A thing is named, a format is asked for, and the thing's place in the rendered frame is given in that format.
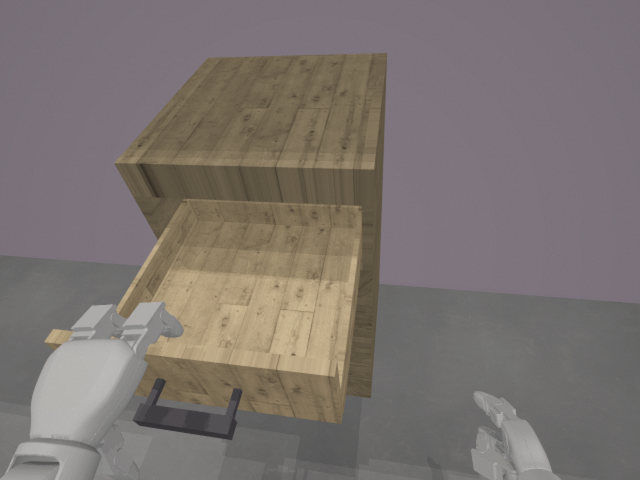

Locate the handle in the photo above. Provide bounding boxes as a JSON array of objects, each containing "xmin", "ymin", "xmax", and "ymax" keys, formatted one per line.
[{"xmin": 133, "ymin": 378, "xmax": 242, "ymax": 440}]

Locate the robot left hand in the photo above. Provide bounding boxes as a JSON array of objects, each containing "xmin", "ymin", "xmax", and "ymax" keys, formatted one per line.
[{"xmin": 30, "ymin": 302, "xmax": 184, "ymax": 480}]

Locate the cabinet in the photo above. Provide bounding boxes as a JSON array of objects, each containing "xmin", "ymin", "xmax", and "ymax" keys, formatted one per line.
[{"xmin": 114, "ymin": 53, "xmax": 387, "ymax": 398}]

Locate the robot right hand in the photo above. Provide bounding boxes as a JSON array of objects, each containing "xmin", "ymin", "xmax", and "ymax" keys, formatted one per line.
[{"xmin": 471, "ymin": 391, "xmax": 553, "ymax": 480}]

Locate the drawer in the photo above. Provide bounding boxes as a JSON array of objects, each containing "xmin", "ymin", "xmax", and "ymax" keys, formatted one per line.
[{"xmin": 44, "ymin": 199, "xmax": 362, "ymax": 424}]

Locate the robot left forearm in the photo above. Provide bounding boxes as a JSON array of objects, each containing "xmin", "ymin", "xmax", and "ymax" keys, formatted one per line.
[{"xmin": 0, "ymin": 437, "xmax": 101, "ymax": 480}]

